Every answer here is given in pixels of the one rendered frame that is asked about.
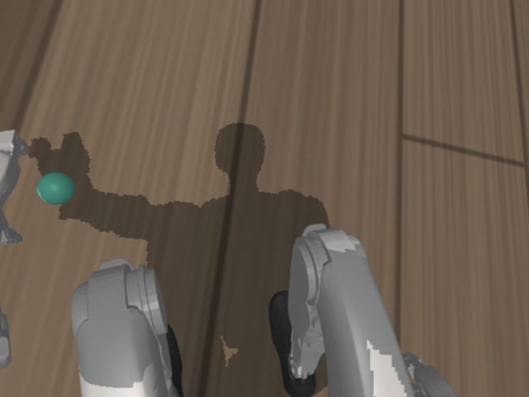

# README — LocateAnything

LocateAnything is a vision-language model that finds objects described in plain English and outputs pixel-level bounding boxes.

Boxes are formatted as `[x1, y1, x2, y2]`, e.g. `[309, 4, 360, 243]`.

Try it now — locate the left robot foot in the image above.
[166, 324, 183, 397]

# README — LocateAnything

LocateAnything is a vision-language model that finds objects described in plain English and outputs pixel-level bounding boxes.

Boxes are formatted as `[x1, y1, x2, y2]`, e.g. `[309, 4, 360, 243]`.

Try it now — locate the ball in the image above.
[37, 172, 75, 204]

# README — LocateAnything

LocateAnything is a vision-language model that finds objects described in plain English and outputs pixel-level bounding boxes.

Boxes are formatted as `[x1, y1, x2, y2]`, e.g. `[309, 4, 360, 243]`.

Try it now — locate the left robot hand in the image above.
[0, 130, 30, 245]

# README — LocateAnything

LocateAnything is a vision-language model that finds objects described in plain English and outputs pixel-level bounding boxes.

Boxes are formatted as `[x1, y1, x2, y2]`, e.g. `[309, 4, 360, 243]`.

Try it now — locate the right robot foot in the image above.
[269, 290, 316, 397]

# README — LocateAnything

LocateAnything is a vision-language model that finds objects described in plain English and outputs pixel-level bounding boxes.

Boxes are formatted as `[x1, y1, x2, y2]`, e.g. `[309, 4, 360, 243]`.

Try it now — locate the right robot hand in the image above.
[402, 352, 459, 397]

